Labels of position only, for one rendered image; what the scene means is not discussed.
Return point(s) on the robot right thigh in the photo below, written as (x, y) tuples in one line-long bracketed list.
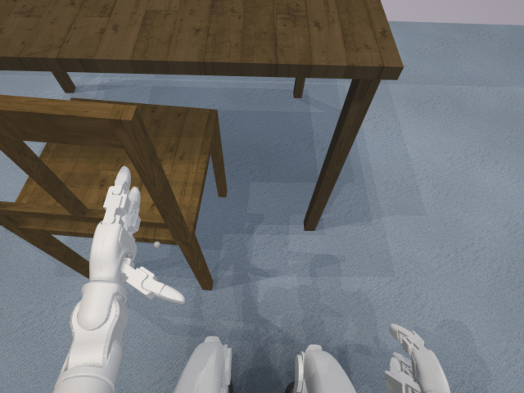
[(316, 371)]

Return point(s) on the left robot forearm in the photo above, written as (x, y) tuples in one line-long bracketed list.
[(97, 324)]

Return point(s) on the robot left thigh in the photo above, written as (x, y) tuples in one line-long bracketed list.
[(207, 370)]

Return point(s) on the table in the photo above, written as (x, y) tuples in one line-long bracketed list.
[(325, 39)]

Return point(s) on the robot thigh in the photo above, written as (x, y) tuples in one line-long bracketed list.
[(316, 371), (207, 370)]

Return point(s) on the chair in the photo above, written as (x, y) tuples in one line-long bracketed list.
[(166, 148)]

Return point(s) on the robot left hand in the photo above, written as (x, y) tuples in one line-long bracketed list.
[(113, 240)]

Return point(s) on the robot right hand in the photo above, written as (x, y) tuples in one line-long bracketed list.
[(421, 374)]

